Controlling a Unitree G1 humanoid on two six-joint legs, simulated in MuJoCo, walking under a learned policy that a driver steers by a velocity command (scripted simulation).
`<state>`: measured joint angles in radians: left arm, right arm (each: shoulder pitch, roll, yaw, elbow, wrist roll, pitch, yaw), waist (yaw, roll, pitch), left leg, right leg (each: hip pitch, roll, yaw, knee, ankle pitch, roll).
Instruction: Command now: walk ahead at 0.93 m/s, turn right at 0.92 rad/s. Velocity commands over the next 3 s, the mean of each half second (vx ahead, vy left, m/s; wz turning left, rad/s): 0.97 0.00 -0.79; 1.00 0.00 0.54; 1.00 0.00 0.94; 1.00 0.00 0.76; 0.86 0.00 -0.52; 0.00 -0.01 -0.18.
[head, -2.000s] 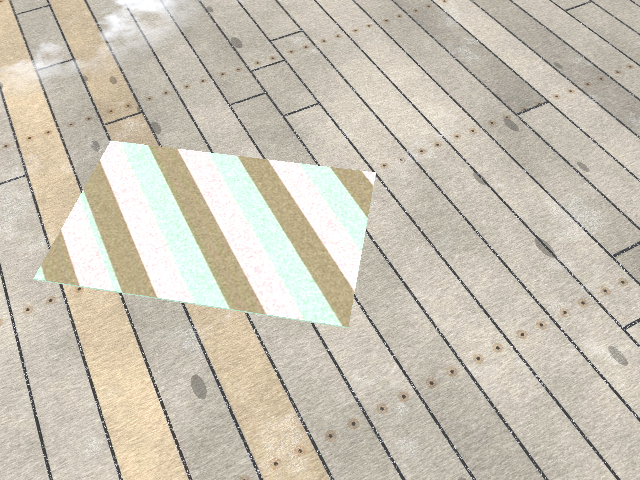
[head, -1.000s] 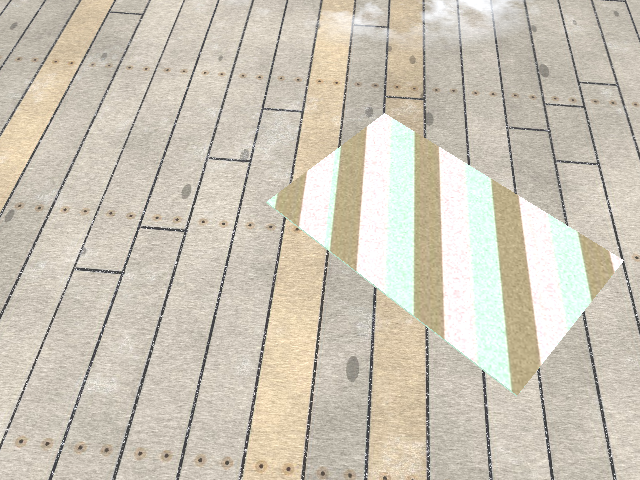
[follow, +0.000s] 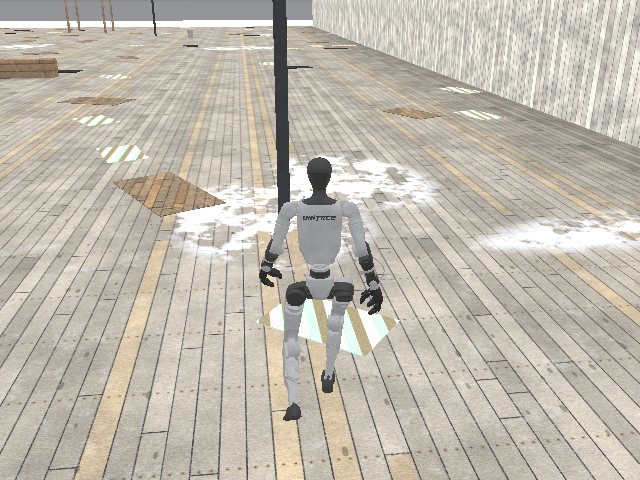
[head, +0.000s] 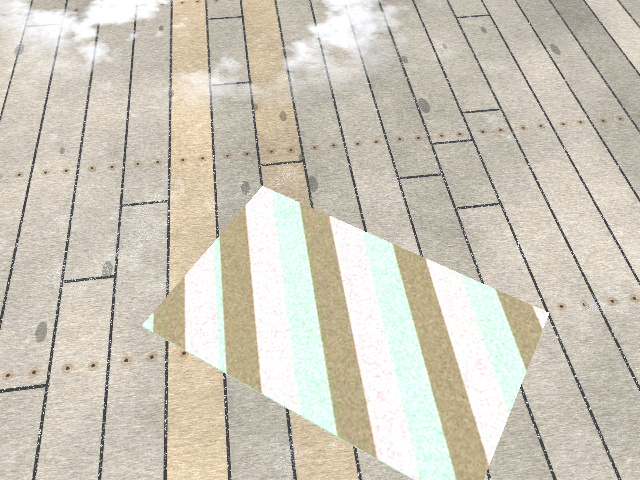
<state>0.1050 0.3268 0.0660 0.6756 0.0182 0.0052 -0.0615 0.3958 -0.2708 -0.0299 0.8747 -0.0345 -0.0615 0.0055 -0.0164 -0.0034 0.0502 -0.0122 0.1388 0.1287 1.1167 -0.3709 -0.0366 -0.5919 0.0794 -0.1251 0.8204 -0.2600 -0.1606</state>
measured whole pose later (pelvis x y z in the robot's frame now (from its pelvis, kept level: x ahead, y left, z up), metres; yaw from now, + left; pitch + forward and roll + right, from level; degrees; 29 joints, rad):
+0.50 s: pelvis +0.46 -0.03 +0.03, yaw -22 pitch +1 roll +2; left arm 0.32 0.35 0.06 0.83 0.03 -0.07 -0.01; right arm 0.19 -0.31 -0.03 0.71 -0.04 -0.08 0.00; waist 0.01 -0.03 0.04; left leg -0.44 -0.04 0.01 0.60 -0.23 0.04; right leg -0.23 0.13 0.13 1.26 -0.34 -0.12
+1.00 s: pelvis +0.88 -0.19 +0.05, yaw -3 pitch +2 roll -1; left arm 0.31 0.30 0.04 0.79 0.04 -0.10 0.01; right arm 0.25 -0.35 -0.08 0.77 -0.02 -0.01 0.05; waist 0.01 0.05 -0.02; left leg -0.61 0.04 0.01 1.25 -0.25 0.08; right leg -0.16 -0.01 -0.13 0.42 -0.29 0.00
